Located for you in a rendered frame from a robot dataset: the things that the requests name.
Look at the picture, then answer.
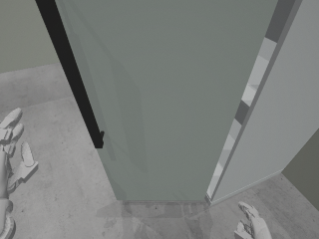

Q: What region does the fridge door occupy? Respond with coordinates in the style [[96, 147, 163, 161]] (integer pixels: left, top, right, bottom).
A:
[[55, 0, 278, 201]]

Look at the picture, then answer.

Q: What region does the handle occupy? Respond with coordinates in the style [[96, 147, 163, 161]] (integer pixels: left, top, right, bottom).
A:
[[35, 0, 105, 148]]

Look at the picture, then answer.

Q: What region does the robot left forearm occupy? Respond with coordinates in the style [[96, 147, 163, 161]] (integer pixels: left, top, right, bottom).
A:
[[0, 198, 16, 239]]

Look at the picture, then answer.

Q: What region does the right robot hand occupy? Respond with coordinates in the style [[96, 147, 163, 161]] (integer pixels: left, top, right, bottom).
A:
[[234, 201, 272, 239]]

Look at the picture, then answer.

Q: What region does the left robot hand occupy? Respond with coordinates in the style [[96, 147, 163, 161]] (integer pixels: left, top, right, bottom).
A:
[[0, 108, 39, 199]]

